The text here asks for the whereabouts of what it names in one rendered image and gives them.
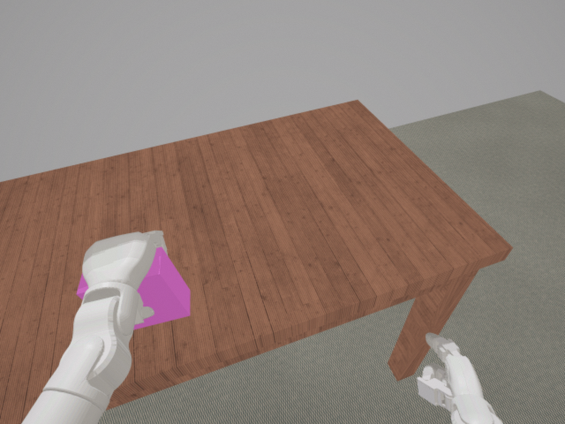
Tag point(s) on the robot left forearm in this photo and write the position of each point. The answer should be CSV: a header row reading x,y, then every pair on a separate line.
x,y
96,362

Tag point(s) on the table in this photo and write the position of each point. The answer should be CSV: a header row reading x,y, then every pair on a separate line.
x,y
281,229

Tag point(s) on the left robot hand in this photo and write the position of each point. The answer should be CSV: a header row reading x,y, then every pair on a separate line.
x,y
124,259

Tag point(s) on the robot right forearm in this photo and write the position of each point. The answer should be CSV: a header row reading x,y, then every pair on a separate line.
x,y
472,409

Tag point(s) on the right robot hand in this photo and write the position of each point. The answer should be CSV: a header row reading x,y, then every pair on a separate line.
x,y
440,385

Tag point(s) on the sponge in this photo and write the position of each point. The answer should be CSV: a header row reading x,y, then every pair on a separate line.
x,y
162,289

